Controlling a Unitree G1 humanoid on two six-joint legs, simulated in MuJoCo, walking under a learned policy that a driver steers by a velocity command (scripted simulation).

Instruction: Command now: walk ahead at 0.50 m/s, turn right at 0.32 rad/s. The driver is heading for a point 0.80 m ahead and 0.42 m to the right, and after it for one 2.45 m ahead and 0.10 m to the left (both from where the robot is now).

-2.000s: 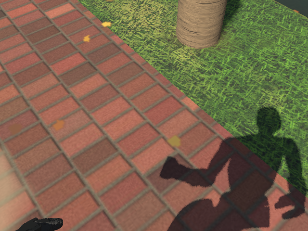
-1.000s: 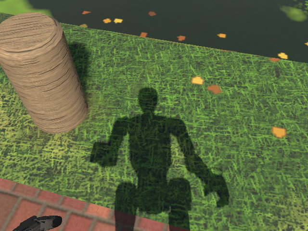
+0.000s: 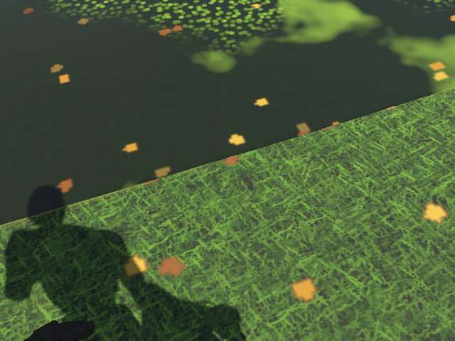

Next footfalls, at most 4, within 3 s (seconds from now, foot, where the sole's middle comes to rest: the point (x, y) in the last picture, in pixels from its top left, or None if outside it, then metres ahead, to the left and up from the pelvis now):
0.46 left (189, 332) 0.46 0.14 -0.76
1.00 right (291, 240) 0.72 -0.18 -0.76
1.44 left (254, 163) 1.04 -0.10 -0.76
2.00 right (317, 117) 1.33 -0.38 -0.85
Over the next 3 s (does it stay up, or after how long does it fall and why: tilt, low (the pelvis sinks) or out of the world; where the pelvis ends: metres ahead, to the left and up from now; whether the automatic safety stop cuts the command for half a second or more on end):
stays up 1.73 -0.16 -0.09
